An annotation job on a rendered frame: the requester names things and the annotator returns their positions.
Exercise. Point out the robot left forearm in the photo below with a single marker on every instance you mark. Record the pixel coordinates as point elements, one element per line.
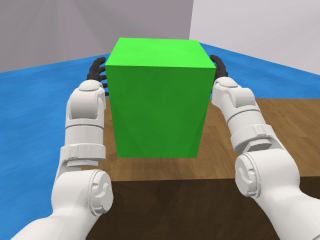
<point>84,125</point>

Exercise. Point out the left robot upper arm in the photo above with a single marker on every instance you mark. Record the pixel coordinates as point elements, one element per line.
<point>78,200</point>

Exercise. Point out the carton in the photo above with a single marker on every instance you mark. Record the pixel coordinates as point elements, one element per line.
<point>159,92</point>

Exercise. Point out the robot right hand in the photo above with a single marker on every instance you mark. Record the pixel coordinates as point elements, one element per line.
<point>220,68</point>

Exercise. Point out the robot right forearm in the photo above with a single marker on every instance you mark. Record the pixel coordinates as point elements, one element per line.
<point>249,131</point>

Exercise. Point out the right robot upper arm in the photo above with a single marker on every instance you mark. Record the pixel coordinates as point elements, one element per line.
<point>271,178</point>

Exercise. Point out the robot left hand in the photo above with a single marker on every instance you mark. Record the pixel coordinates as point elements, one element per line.
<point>95,71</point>

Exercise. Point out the pedestal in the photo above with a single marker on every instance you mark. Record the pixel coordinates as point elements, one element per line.
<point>197,198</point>

